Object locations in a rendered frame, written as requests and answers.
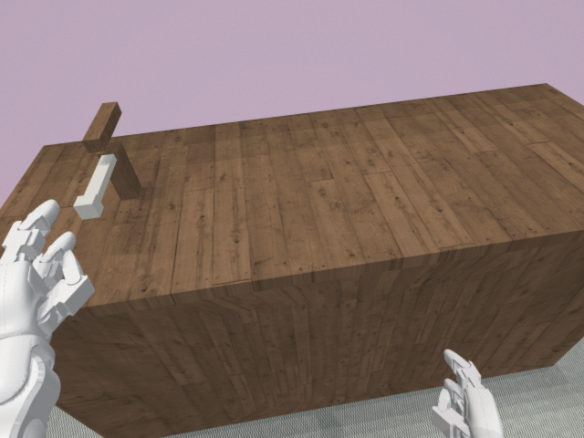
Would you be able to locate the left robot forearm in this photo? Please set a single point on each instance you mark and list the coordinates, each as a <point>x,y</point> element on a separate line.
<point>29,388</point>

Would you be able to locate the robot right hand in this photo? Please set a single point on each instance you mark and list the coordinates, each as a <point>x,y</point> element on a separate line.
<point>477,415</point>

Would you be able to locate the counter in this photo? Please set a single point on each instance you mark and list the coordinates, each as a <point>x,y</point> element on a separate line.
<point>257,268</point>

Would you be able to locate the robot left hand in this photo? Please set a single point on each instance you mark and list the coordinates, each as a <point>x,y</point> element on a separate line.
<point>24,286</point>

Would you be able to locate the tap lever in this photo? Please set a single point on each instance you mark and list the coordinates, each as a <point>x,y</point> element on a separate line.
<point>89,205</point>

